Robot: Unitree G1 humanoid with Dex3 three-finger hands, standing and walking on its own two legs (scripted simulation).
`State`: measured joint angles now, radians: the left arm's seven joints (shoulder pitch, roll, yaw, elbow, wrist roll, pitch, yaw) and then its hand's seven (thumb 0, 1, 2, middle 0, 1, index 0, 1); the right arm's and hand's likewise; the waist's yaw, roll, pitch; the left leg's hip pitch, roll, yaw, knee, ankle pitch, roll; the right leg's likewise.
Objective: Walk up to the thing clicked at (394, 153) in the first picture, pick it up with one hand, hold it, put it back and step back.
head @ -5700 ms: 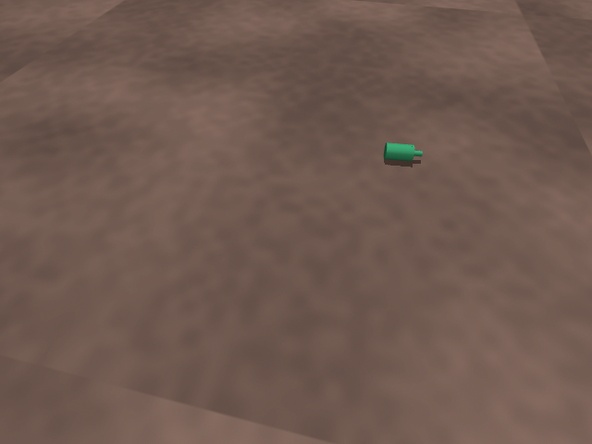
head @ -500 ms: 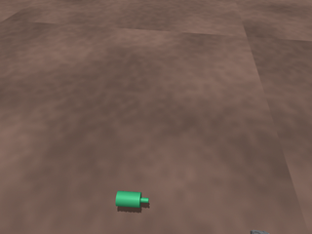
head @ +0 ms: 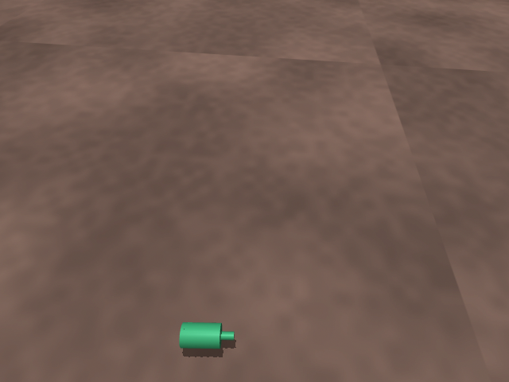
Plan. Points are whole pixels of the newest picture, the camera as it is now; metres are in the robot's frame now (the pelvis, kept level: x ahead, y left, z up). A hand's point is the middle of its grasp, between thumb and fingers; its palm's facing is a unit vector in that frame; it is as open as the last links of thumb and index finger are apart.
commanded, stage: walk up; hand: left
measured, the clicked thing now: (208, 335) +0.40 +0.17 -0.74
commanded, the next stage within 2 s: stand in 0.44 s
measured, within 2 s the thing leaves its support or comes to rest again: neither
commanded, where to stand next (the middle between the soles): +0.06 +0.00 m, yaw +0 degrees
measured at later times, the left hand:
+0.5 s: hand out of the picture +0.09 +0.26 -0.15, palm faces -0.02 -0.93 -0.37, open 7.4 cm
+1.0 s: hand out of the picture +0.07 +0.24 -0.16, palm faces -0.01 -0.94 -0.33, open 7.4 cm
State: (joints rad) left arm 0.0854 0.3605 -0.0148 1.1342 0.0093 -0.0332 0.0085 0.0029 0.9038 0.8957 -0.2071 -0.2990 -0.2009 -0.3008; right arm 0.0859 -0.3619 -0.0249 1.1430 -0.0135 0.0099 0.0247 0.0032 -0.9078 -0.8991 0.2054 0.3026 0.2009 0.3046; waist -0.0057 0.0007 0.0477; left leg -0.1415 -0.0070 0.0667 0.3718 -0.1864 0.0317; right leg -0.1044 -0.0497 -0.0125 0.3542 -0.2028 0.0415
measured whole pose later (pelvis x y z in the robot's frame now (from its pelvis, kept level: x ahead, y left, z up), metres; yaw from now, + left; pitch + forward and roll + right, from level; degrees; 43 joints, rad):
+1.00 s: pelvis +0.00 -0.01 +0.00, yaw +0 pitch -3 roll +0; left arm 0.11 0.34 0.00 1.14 0.01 -0.01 0.00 0.00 0.90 0.90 -0.21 -0.30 -0.20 -0.30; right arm 0.08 -0.35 -0.01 1.15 -0.01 -0.01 0.01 0.00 -0.91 -0.90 0.21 0.30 0.20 0.30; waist 0.00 0.00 0.05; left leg -0.12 0.00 0.05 0.32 -0.15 0.02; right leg -0.07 -0.04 -0.03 0.29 -0.17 0.03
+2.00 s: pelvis +0.01 -0.01 +0.00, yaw +1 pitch -2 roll +0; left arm 0.12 0.35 0.00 1.12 0.01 -0.01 0.00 0.00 0.90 0.90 -0.21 -0.30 -0.20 -0.30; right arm 0.09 -0.35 0.00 1.14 -0.01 -0.01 0.01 0.00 -0.91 -0.90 0.21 0.30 0.20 0.30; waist 0.00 0.00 0.05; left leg -0.12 0.00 0.05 0.32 -0.17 0.02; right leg -0.07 -0.04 -0.03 0.29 -0.19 0.04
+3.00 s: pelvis +0.02 +0.00 +0.00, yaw +1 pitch -2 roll +0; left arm 0.13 0.35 0.00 1.12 0.01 -0.01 0.00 0.00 0.90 0.90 -0.21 -0.30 -0.20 -0.30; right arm 0.10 -0.35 0.00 1.14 -0.01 -0.01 0.01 0.00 -0.91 -0.90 0.21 0.30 0.20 0.30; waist 0.00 0.00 0.05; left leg -0.12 -0.01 0.05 0.32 -0.18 0.02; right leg -0.06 -0.05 -0.03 0.29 -0.19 0.04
